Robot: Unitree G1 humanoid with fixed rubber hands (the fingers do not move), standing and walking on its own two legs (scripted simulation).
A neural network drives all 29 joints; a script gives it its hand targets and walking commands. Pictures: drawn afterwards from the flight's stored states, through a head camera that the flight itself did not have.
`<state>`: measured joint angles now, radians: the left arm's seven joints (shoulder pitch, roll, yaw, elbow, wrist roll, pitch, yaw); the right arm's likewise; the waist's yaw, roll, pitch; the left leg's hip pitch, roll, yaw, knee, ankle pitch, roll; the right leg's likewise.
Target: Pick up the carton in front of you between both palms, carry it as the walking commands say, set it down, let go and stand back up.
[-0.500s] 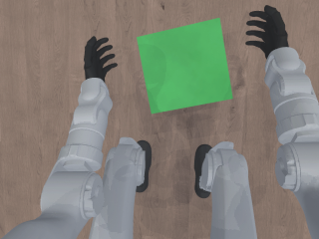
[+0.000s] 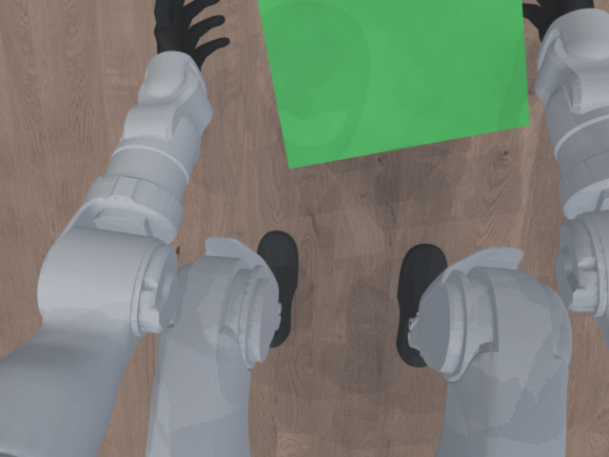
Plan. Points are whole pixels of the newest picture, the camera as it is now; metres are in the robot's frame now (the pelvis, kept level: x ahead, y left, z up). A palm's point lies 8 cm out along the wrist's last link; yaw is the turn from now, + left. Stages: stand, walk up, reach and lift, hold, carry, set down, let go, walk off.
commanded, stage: reach and lift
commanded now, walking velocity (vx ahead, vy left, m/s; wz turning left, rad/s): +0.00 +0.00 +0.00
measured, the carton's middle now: (381, 61) +0.51 -0.06 -0.25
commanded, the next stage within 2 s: none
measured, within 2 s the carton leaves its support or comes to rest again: leaves its support in 0.70 s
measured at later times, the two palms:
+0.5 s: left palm (222, 48) +0.51 +0.10 -0.16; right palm out of the picture +0.53 -0.20 -0.17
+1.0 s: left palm (192, 39) +0.49 +0.08 -0.05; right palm out of the picture +0.50 -0.22 -0.05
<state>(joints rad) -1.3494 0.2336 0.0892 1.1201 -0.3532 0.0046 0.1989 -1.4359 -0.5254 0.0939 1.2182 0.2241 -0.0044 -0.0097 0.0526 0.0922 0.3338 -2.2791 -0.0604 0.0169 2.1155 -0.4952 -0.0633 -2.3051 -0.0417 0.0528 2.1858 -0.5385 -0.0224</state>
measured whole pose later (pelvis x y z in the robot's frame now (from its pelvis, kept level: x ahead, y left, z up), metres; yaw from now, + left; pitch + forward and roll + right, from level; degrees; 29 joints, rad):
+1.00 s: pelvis +0.01 +0.01 +0.03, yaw -5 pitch +38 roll +4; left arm -0.99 -0.05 0.44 0.70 -0.04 0.20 0.23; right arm -1.19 -0.24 -0.10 0.95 0.00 0.26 -0.05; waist 0.01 0.06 0.00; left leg -2.16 -0.08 -0.04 2.05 -0.56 -0.09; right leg -2.21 0.04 0.06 2.07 -0.53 0.01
